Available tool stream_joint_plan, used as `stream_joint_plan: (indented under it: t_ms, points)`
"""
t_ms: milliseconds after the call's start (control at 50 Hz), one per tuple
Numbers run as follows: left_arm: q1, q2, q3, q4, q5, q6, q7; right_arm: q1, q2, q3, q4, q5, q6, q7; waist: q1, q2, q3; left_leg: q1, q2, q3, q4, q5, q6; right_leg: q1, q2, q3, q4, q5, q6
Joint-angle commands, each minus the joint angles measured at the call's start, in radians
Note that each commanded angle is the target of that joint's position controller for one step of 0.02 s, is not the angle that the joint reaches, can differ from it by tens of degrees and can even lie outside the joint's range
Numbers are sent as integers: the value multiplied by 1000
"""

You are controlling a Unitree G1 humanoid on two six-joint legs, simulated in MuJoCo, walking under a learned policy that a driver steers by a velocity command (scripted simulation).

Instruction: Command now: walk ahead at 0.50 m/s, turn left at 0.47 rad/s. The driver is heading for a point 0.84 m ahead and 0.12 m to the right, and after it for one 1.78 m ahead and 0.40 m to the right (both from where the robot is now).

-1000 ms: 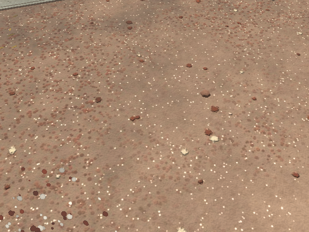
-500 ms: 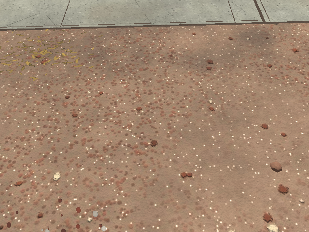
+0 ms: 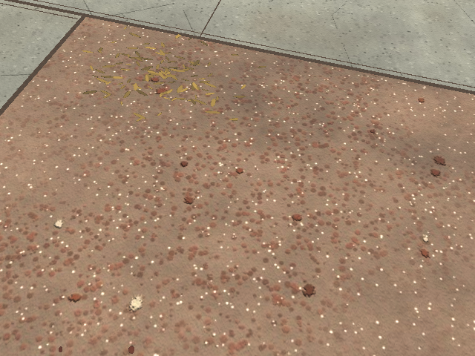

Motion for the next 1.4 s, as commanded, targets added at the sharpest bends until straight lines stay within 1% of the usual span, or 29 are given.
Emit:
stream_joint_plan:
  t_ms: [20,120,200,260,300,320,340,360,380,420,460,520,660,780,820,840,860,880,900,920,960,1000,1080,1180,1280,1340,1360,1380,1400]
  points:
    - [53,91,26,-41,13,7,0,-35,-130,-32,-62,-5,-29,-19,32,68,-111,105,261,-269,-220,279,201,-94,-32,-2,-89,94,38]
    - [-130,33,-1,-80,5,5,-12,38,-148,-30,1,-1,-27,-36,-47,90,-54,46,198,-151,-231,175,129,-28,13,-29,-448,432,49]
    - [-217,57,4,-109,-11,-6,-28,108,-161,-31,51,9,-26,-33,-82,94,-13,147,265,-210,-201,103,124,-48,31,-11,-567,446,12]
    - [-194,80,14,-114,-7,-11,-38,122,-165,-35,76,7,-14,-38,-57,116,-12,260,319,-252,-140,197,101,-51,40,-7,-609,325,-36]
    - [-82,105,31,-87,-3,-14,-33,96,-165,-34,77,6,-5,-38,10,122,-69,279,287,-226,-13,436,71,108,81,-55,-650,270,-79]
    - [50,141,48,-56,2,-15,-27,94,-140,-23,72,-3,-2,-38,72,96,-178,226,229,-179,166,496,42,319,56,-42,-632,316,-116]
    - [204,212,63,-42,14,-14,-23,153,-84,0,52,-24,-5,-39,101,-51,-353,10,136,-128,484,222,-5,648,-135,196,-589,339,-207]
    - [266,231,72,-3,7,-6,-35,265,-25,15,60,5,-22,-36,65,-323,-441,-312,-5,-97,771,-397,-69,881,-292,651,-757,56,-336]
    - [252,139,48,-8,-17,-4,-36,185,-126,-2,65,20,-29,-33,99,-179,-346,-432,51,-165,863,-400,-65,837,-280,685,-825,-155,-300]
    - [124,99,31,-25,-4,7,-28,9,-145,-8,24,15,-36,-32,79,-18,-128,-452,145,-83,813,-228,-63,577,-209,431,-861,-19,-246]
    - [81,72,20,-27,13,3,-26,9,-114,-11,25,0,-35,-30,30,-38,-84,-370,199,-73,716,-137,-72,439,-148,310,-906,160,-239]
    - [90,76,20,-7,-1,-7,-24,29,-71,-3,38,-3,-22,-31,10,-60,-84,-346,214,-44,626,-104,-97,392,-123,205,-952,307,-258]
    - [170,123,31,47,-15,12,-5,-198,-26,19,-16,-5,-40,-15,77,-35,-30,-331,191,7,215,235,-120,399,-74,39,-990,400,-220]
    - [245,143,40,104,-23,44,5,-322,-46,15,-64,7,-56,17,91,-42,0,-338,158,9,72,170,-74,564,-155,62,-918,470,-204]
    - [235,158,45,108,-25,53,10,-261,-79,0,-53,2,-61,17,40,-58,-40,-212,125,24,42,97,-47,581,-155,77,-825,653,-185]
    - [212,159,43,105,-25,58,12,-144,-112,-19,-21,-1,-63,11,-30,-53,-111,-38,102,46,6,113,-22,549,-119,53,-697,772,-164]
    - [201,129,29,89,-15,57,14,24,-166,-41,21,-11,-63,0,-105,-33,-240,246,165,-5,46,144,19,414,-68,25,-489,695,-133]
    - [277,27,-4,52,1,43,10,161,-267,-66,39,-32,-58,-12,-107,157,-416,665,433,-363,68,101,137,44,66,-36,-110,282,-67]
    - [317,14,-11,67,-18,27,6,185,-216,-54,51,-17,-49,-11,-102,296,-515,737,538,-663,-65,-66,214,-144,137,50,94,-257,-47]
    - [236,121,20,56,-44,19,3,128,-148,-32,49,-8,-47,-14,-112,194,-344,603,497,-552,-109,-163,163,-229,75,91,164,-217,-52]
    - [131,112,26,28,-39,23,4,3,-88,-13,52,-9,-50,-15,-57,113,-146,329,417,-319,-185,-102,108,-212,-2,47,94,-57,-46]
    - [171,79,31,44,-32,50,7,-68,-57,-6,59,-22,-66,-11,3,147,-91,170,366,-182,-259,-11,88,-108,-43,55,41,32,-31]
    - [144,38,31,25,-27,82,12,-89,-82,-20,97,-29,-88,-15,30,99,-40,102,358,-17,-322,148,102,-139,-53,65,-33,155,-2]
    - [-2,6,18,-23,-22,66,-18,-55,-124,-29,131,-23,-75,-33,-21,64,-9,159,328,142,-327,227,72,-131,-33,-4,-331,393,-12]
    - [-139,5,12,-103,-21,67,-48,29,-165,-44,176,1,-38,-38,-67,51,29,351,391,187,-263,318,55,-195,-13,-63,-471,317,-59]
    - [-97,45,32,-124,-19,74,-57,9,-202,-56,173,13,-14,-45,-12,97,-34,413,397,228,-95,725,21,-73,64,-140,-484,166,-113]
    - [-4,78,52,-108,-17,77,-55,-9,-211,-59,166,15,-4,-50,45,107,-83,399,379,243,56,882,3,43,110,-166,-494,135,-136]
    - [154,130,83,-69,-14,77,-44,-29,-198,-53,158,19,2,-55,133,82,-163,314,333,265,280,872,-36,267,156,-167,-575,233,-169]
    - [258,220,111,-52,-12,87,-19,2,-148,-33,135,-8,-9,-55,156,-63,-258,60,267,264,595,461,-98,564,21,50,-588,486,-229]
Velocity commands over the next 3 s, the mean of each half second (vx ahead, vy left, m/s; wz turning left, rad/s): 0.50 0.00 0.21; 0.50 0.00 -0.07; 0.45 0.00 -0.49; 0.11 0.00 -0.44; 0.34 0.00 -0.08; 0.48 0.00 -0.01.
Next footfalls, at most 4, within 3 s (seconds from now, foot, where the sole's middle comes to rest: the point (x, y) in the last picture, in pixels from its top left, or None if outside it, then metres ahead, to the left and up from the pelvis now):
0.32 right None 0.37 -0.15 -0.78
0.86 left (202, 281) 0.66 0.11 -0.78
1.40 right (284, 206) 0.93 -0.16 -0.78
1.86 left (239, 162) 1.11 -0.01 -0.78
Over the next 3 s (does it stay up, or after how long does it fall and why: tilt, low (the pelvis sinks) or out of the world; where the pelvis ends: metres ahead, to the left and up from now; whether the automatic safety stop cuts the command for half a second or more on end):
stays up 1.33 -0.23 0.00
